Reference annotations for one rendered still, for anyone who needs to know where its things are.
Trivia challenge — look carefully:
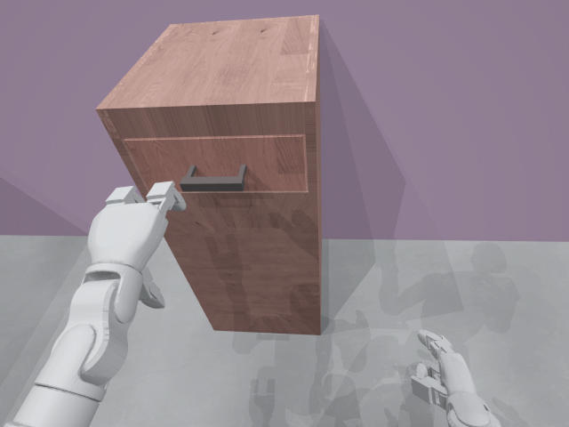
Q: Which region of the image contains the cabinet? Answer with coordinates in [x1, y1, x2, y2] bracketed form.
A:
[95, 15, 322, 335]

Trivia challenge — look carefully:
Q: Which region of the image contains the robot right hand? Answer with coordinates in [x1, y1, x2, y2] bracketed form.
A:
[411, 329, 479, 410]

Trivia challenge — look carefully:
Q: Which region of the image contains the handle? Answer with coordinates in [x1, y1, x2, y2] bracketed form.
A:
[180, 165, 246, 191]

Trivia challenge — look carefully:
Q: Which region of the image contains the drawer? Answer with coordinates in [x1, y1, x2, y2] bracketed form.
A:
[124, 134, 308, 191]

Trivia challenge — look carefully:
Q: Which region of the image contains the left robot forearm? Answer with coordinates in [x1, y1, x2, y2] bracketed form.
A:
[4, 262, 143, 427]

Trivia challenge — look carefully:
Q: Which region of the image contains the right robot forearm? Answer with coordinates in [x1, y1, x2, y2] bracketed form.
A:
[446, 392, 501, 427]

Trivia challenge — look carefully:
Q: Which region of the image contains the robot left hand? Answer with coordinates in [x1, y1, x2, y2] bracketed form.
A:
[88, 181, 186, 309]

